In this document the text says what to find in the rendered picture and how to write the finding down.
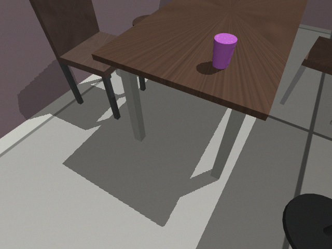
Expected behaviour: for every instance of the table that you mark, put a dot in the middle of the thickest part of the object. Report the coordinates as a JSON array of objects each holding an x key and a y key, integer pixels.
[{"x": 174, "y": 47}]

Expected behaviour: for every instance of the cup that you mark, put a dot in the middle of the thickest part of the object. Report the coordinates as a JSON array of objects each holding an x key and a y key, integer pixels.
[{"x": 224, "y": 44}]

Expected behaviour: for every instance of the chair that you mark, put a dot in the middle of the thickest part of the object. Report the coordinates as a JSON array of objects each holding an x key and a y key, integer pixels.
[
  {"x": 72, "y": 30},
  {"x": 319, "y": 58}
]

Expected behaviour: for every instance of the coat stand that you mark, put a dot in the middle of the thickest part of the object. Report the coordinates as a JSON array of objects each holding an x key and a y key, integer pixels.
[{"x": 307, "y": 222}]

